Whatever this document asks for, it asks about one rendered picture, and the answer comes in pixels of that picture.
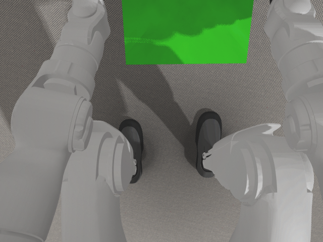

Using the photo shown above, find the robot left forearm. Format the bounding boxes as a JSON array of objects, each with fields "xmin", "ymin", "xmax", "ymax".
[{"xmin": 11, "ymin": 0, "xmax": 111, "ymax": 139}]

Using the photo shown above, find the robot right upper arm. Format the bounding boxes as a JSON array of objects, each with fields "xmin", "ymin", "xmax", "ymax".
[{"xmin": 283, "ymin": 91, "xmax": 323, "ymax": 201}]

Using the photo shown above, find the robot right forearm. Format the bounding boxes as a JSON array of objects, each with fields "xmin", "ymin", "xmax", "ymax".
[{"xmin": 264, "ymin": 0, "xmax": 323, "ymax": 101}]

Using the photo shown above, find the robot right shin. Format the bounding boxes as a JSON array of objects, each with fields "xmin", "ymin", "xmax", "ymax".
[{"xmin": 202, "ymin": 123, "xmax": 314, "ymax": 191}]

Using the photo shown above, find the right robot thigh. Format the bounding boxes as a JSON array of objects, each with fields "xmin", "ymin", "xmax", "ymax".
[{"xmin": 226, "ymin": 135, "xmax": 313, "ymax": 242}]

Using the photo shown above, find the robot left upper arm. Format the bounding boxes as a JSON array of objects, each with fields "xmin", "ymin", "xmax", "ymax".
[{"xmin": 0, "ymin": 87, "xmax": 93, "ymax": 242}]

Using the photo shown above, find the carton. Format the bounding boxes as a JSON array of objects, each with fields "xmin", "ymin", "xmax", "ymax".
[{"xmin": 122, "ymin": 0, "xmax": 254, "ymax": 65}]

